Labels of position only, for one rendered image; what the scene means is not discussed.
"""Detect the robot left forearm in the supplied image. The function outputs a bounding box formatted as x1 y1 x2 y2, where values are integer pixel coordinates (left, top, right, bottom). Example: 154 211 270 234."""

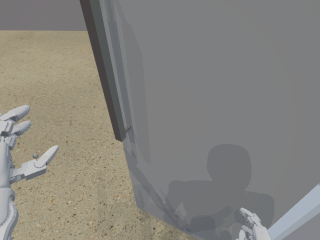
0 187 19 240

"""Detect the fridge door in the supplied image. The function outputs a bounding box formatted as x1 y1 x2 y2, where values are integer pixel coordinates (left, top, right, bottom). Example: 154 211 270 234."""
99 0 320 240

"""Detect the handle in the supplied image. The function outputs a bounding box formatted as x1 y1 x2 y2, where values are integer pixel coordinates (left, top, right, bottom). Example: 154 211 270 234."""
79 0 131 142

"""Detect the right robot hand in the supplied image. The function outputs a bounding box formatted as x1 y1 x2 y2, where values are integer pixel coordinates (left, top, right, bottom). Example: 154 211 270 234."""
236 208 272 240

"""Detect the left robot hand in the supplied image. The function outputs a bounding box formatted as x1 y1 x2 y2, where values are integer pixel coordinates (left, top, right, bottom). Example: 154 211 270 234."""
0 105 59 188

